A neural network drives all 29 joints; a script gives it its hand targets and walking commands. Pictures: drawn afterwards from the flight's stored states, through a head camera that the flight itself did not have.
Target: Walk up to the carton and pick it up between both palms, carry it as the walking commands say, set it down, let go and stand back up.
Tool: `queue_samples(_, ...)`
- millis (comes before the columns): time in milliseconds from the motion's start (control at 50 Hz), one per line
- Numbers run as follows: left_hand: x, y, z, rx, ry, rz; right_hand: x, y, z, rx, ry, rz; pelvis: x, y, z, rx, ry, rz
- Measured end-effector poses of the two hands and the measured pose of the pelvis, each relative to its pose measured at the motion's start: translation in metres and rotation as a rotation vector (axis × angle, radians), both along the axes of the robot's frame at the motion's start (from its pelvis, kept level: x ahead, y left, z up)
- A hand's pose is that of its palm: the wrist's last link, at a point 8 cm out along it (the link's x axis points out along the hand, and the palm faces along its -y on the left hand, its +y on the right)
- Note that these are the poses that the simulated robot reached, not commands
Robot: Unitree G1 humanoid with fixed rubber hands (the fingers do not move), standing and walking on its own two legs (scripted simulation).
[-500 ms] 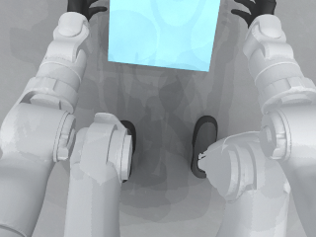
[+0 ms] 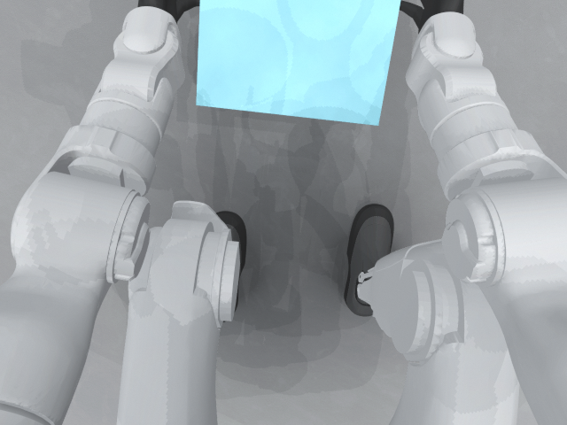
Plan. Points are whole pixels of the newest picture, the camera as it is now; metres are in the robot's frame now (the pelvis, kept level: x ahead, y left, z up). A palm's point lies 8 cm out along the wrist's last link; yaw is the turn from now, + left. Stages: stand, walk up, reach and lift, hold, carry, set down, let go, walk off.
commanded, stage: reach and lift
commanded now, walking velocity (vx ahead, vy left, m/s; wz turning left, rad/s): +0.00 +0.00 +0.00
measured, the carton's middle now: (295, 36) +0.51 +0.04 -0.27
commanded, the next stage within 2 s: none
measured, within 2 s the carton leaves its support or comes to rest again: leaves its support in 0.60 s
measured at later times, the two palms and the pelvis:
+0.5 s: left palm (159, 3) +0.52 +0.18 -0.19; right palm (442, 6) +0.54 -0.11 -0.19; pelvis +0.01 +0.00 -0.02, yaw +0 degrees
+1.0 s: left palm out of the picture +0.51 +0.17 -0.13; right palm out of the picture +0.54 -0.11 -0.12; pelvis -0.01 -0.01 +0.00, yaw +3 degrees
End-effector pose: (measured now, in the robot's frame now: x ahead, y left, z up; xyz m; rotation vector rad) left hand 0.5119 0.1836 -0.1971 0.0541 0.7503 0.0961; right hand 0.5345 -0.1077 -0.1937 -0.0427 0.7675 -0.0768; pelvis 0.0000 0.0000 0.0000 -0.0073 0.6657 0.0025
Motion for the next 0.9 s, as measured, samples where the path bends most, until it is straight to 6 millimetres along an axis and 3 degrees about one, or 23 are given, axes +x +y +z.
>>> queue_samples(540, 0.002, 0.001, 0.003, -0.011, 0.067, -0.058, 0.008, 0.000, 0.007, -0.011, 0.053, 0.021, 0.006, -0.002, -0.015, 0.004, -0.032, 0.005)
queue_samples(700, -0.009, -0.003, 0.011, -0.012, 0.075, -0.048, 0.010, 0.002, 0.032, -0.013, 0.006, -0.003, 0.005, -0.004, -0.012, -0.003, -0.040, 0.025)
queue_samples(900, -0.002, -0.016, 0.045, -0.005, 0.036, -0.039, -0.002, -0.011, 0.064, 0.011, -0.043, -0.063, -0.005, -0.009, -0.003, -0.003, -0.040, 0.044)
